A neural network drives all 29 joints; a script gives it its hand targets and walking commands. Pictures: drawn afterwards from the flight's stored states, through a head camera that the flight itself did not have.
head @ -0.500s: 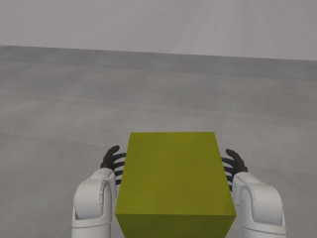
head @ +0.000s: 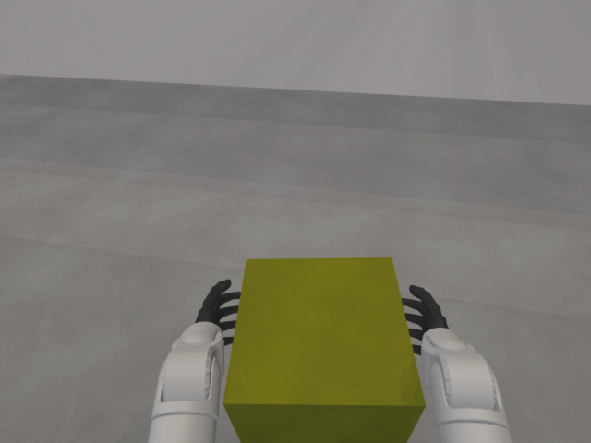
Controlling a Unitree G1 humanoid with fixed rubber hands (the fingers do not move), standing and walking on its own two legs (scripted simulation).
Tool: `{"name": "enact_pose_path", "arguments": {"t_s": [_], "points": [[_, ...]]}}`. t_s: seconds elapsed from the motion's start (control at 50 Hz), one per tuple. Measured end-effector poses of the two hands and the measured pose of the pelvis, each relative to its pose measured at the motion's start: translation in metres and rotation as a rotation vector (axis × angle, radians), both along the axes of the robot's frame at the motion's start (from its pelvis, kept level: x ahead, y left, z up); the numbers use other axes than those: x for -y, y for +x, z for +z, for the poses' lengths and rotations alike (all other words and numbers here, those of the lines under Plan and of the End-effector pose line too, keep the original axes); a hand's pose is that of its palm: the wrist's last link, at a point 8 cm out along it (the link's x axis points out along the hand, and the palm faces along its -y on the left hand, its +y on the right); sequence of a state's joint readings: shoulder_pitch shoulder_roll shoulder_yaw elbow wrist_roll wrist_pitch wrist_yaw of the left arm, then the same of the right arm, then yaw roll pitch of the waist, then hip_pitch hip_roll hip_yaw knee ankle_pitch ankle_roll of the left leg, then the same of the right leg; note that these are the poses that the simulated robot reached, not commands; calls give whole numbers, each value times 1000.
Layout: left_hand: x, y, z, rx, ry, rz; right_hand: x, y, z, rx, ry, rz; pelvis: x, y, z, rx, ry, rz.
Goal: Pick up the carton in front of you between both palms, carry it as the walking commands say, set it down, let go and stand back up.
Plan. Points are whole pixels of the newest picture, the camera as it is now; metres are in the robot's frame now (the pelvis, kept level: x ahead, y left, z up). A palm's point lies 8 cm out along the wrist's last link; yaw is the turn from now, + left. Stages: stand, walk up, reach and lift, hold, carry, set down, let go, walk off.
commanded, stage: carry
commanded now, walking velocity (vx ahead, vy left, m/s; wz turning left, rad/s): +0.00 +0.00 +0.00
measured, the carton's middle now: (320, 365) +0.27 +0.00 -0.04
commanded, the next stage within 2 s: hold in 1.18 s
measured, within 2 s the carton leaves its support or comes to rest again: neither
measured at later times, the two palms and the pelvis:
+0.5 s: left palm (208, 326) +0.29 +0.16 +0.04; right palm (426, 333) +0.28 -0.14 +0.03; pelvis +0.00 +0.01 +0.00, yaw +0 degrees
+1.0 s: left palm (201, 324) +0.29 +0.17 +0.04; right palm (419, 331) +0.28 -0.13 +0.04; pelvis +0.00 +0.01 +0.00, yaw +0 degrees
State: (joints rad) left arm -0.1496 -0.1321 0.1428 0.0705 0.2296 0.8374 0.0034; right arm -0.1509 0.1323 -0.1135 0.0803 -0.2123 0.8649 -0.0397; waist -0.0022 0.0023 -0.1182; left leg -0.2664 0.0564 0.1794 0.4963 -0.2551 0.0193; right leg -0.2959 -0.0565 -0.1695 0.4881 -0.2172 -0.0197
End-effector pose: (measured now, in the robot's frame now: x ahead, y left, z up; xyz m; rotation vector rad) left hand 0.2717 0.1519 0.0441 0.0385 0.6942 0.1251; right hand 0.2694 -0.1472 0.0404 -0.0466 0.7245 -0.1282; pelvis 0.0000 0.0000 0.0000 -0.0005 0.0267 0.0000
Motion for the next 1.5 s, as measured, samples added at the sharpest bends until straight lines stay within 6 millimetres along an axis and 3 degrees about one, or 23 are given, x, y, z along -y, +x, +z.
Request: {"name": "enact_pose_path", "arguments": {"t_s": [0.14, 0.28, 1.22, 1.32, 1.5], "points": [[-1, 9, -9, 28, 0, -3, -1, 9, -9, 28, -10, 8, -1, -7, 0, -4, 0, 0], [-3, 16, -2, 77, -5, 2, -3, 15, -3, 78, -4, 5, -3, -7, -1, -9, 0, 0], [-19, 13, -4, 50, -8, 0, -19, 13, -3, 50, -8, 3, -18, -1, -1, -5, -5, 1], [-24, 2, -2, 47, -8, 20, -24, 7, -1, 47, -20, 35, -17, -5, 5, 84, -9, 72], [-48, -35, 2, 68, -16, 170, -52, 18, 11, 67, -23, 180, -3, -16, 6, 158, 7, 133]]}}
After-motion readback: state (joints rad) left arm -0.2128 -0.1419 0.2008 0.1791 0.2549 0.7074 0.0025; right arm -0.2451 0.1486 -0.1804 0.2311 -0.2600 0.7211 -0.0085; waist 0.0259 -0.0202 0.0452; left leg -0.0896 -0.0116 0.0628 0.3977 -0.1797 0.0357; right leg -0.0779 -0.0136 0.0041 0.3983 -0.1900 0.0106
